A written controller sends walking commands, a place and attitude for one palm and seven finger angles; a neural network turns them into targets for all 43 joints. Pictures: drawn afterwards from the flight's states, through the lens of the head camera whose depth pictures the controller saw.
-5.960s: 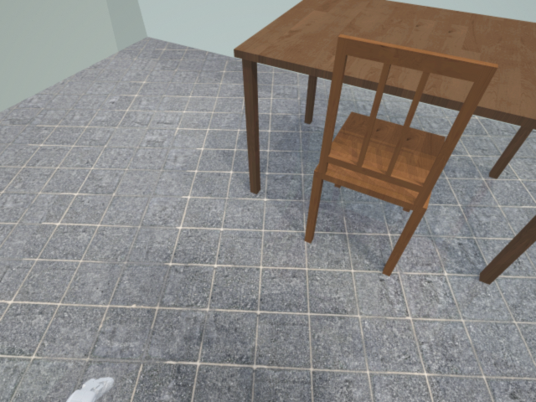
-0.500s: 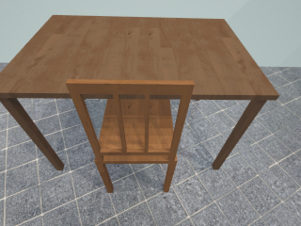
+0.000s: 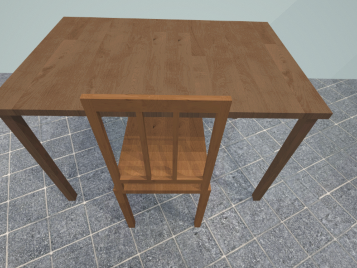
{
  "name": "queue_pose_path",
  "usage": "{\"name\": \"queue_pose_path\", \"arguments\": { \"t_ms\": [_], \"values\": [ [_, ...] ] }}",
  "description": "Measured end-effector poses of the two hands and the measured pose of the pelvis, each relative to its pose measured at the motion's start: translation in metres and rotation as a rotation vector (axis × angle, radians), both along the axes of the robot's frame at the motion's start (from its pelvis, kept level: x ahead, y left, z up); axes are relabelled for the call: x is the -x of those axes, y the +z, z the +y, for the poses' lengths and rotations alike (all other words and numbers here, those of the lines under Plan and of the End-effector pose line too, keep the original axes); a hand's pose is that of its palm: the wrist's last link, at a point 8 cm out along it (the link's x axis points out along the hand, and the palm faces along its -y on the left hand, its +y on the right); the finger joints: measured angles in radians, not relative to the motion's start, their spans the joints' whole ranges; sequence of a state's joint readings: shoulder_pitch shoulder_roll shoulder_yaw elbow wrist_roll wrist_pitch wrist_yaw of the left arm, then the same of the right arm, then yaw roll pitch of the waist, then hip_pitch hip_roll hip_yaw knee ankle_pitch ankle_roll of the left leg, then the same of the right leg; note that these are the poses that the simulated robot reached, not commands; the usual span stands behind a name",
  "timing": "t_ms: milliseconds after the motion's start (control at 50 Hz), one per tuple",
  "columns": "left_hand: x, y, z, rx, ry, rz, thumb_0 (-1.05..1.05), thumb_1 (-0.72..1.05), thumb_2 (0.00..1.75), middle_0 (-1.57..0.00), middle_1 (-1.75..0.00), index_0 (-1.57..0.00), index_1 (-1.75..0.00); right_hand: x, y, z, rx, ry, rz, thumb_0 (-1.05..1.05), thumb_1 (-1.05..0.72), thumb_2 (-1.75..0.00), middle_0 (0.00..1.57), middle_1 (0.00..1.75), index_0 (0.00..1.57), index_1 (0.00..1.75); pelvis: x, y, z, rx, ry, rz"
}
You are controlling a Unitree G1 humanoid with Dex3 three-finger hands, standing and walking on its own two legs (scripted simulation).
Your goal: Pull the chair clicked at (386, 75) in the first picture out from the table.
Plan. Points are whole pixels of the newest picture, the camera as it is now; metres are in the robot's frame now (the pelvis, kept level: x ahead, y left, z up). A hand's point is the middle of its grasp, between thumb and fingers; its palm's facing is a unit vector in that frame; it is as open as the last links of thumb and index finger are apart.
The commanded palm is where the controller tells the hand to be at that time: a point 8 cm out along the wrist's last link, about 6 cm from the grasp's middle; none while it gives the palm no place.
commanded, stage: raise the hand toward the chair's back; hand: left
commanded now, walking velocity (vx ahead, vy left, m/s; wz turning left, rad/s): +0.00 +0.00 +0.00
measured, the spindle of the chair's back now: (145, 150) +0.46 +0.14 -0.07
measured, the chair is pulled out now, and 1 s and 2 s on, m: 0.00 0.00 0.00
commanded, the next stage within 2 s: none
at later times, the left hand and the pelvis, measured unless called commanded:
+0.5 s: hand out of the picture +0.11 +0.16 -0.10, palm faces +0.14 -0.99 -0.02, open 9.7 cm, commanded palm +0.11 +0.22 -0.06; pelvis -0.07 -0.04 -0.10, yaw +2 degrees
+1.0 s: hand (102, 244) +0.18 +0.18 -0.05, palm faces +0.13 -0.99 -0.08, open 14.1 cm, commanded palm +0.15 +0.23 -0.05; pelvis -0.03 -0.03 -0.09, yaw +2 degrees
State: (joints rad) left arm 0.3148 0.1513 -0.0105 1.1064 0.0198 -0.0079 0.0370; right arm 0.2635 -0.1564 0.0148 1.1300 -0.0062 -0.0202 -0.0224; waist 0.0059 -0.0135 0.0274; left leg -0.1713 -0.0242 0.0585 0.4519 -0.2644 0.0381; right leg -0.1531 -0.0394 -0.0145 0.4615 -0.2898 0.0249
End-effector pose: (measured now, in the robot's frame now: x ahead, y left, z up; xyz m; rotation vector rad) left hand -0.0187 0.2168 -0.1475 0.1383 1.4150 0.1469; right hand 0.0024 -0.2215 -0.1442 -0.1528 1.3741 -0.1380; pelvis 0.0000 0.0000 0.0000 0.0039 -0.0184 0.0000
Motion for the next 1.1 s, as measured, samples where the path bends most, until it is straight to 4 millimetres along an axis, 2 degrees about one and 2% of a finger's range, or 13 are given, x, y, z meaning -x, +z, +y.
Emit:
{"name": "queue_pose_path", "arguments": {
  "t_ms": [60, 140, 200, 280, 360, 460, 540, 600, 660, 740, 800, 960, 1100],
  "values": [
    [-0.007, 0.005, 0.002, -0.007, 0.062, -0.052, 0.01, 0.91, 0.89, -0.20, -0.30, -0.20, -0.30, -0.001, 0.002, -0.003, 0.013, 0.000, -0.025, 0.01, -0.92, -0.90, 0.20, 0.30, 0.20, 0.30, 0.004, -0.001, 0.000, 0.011, 0.008, 0.002],
    [-0.088, 0.069, 0.020, -0.118, 0.075, -0.549, 0.03, 0.91, 0.89, -0.20, -0.30, -0.20, -0.30, -0.029, 0.014, -0.014, 0.044, 0.043, -0.285, 0.02, -0.92, -0.90, 0.20, 0.30, 0.20, 0.30, 0.015, -0.003, -0.003, -0.014, 0.013, 0.008],
    [-0.146, 0.120, 0.016, -0.111, 0.028, -0.895, 0.02, 0.87, 0.87, -0.19, -0.29, -0.19, -0.29, -0.059, 0.024, -0.024, 0.047, 0.091, -0.471, 0.02, -0.92, -0.90, 0.20, 0.30, 0.20, 0.30, 0.026, -0.009, -0.006, -0.005, 0.040, 0.032],
    [-0.186, 0.149, -0.005, 0.016, -0.038, -1.275, 0.02, 0.80, 0.84, -0.18, -0.28, -0.18, -0.28, -0.100, 0.043, -0.040, 0.073, 0.150, -0.685, 0.02, -0.91, -0.90, 0.20, 0.30, 0.20, 0.30, 0.042, -0.026, -0.017, 0.000, 0.032, 0.116],
    [-0.169, 0.126, -0.023, 0.142, -0.122, -1.442, 0.01, 0.71, 0.81, -0.18, -0.27, -0.18, -0.27, -0.133, 0.054, -0.056, 0.110, 0.224, -0.848, 0.02, -0.90, -0.90, 0.20, 0.30, 0.20, 0.30, 0.055, -0.055, -0.029, -0.003, 0.015, 0.188],
    [-0.115, 0.062, -0.015, 0.103, -0.065, -1.283, 0.01, 0.59, 0.76, -0.17, -0.25, -0.17, -0.25, -0.165, 0.040, -0.063, 0.130, 0.289, -0.930, 0.01, -0.90, -0.90, 0.20, 0.30, 0.20, 0.30, 0.066, -0.093, -0.041, 0.001, 0.031, 0.241],
    [-0.092, 0.063, -0.001, -0.017, 0.001, -1.285, 0.02, 0.49, 0.72, -0.17, -0.24, -0.16, -0.24, -0.175, 0.015, -0.051, 0.106, 0.311, -0.922, 0.01, -0.90, -0.90, 0.19, 0.30, 0.20, 0.30, 0.067, -0.107, -0.047, 0.027, 0.051, 0.255],
    [-0.099, 0.090, 0.001, -0.061, -0.041, -1.404, 0.02, 0.42, 0.69, -0.15, -0.23, -0.15, -0.23, -0.171, -0.007, -0.036, 0.060, 0.315, -0.876, 0.02, -0.90, -0.90, 0.19, 0.30, 0.20, 0.30, 0.065, -0.111, -0.050, 0.044, 0.061, 0.258],
    [-0.124, 0.108, -0.006, -0.019, -0.144, -1.474, 0.02, 0.35, 0.66, -0.14, -0.22, -0.14, -0.21, -0.158, -0.027, -0.023, 0.010, 0.292, -0.815, 0.02, -0.90, -0.90, 0.20, 0.30, 0.20, 0.30, 0.063, -0.111, -0.050, 0.057, 0.066, 0.264],
    [-0.166, 0.094, -0.013, 0.105, -0.214, -1.354, 0.01, 0.26, 0.62, -0.14, -0.20, -0.13, -0.20, -0.134, -0.044, -0.019, -0.022, 0.205, -0.722, 0.02, -0.90, -0.90, 0.20, 0.30, 0.20, 0.30, 0.058, -0.107, -0.048, 0.052, 0.058, 0.286],
    [-0.182, 0.082, -0.012, 0.151, -0.161, -1.234, 0.01, 0.19, 0.59, -0.13, -0.19, -0.13, -0.19, -0.119, -0.045, -0.025, -0.010, 0.134, -0.665, 0.02, -0.90, -0.90, 0.20, 0.30, 0.20, 0.30, 0.050, -0.100, -0.044, 0.040, 0.045, 0.298],
    [-0.171, 0.106, 0.014, -0.008, -0.066, -1.307, 0.01, 0.01, 0.51, -0.11, -0.16, -0.11, -0.16, -0.113, -0.028, -0.050, 0.089, 0.106, -0.606, 0.02, -0.90, -0.90, 0.20, 0.30, 0.20, 0.30, 0.033, -0.087, -0.032, 0.034, 0.035, 0.305],
    [-0.173, 0.088, 0.016, 0.072, -0.135, -1.294, 0.00, -0.16, 0.44, -0.09, -0.14, -0.09, -0.13, -0.142, -0.019, -0.047, 0.138, 0.167, -0.675, 0.02, -0.90, -0.90, 0.20, 0.30, 0.20, 0.30, 0.036, -0.094, -0.020, 0.052, 0.044, 0.313]
  ]
}}
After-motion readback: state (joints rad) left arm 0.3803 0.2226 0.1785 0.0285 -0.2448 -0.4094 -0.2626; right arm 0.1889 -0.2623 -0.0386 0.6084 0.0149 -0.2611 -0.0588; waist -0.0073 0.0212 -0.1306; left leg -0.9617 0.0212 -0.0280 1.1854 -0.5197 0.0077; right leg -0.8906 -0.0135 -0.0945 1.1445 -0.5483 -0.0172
